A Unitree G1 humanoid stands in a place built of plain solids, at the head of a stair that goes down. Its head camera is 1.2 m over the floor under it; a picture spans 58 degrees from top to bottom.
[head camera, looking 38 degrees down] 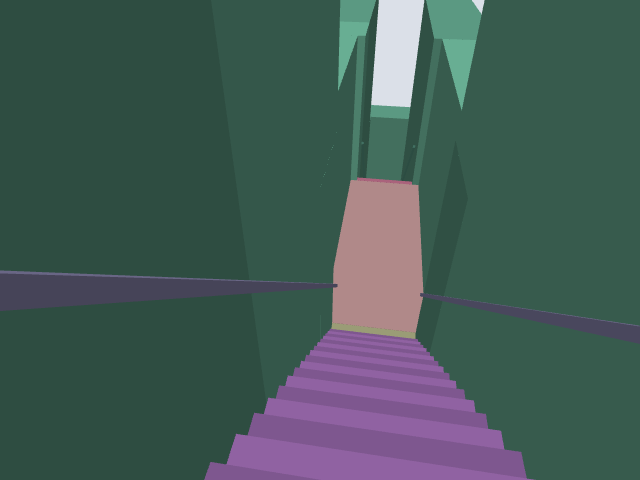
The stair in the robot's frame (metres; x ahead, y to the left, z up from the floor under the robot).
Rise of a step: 0.21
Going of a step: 0.22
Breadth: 1.30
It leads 9 degrees to the right of straight ahead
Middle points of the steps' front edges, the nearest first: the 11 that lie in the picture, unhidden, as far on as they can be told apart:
0.88 -0.27 -0.64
1.10 -0.31 -0.85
1.32 -0.34 -1.06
1.54 -0.38 -1.28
1.76 -0.41 -1.49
1.98 -0.45 -1.70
2.20 -0.48 -1.92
2.42 -0.51 -2.13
2.64 -0.55 -2.34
2.87 -0.58 -2.56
3.09 -0.62 -2.77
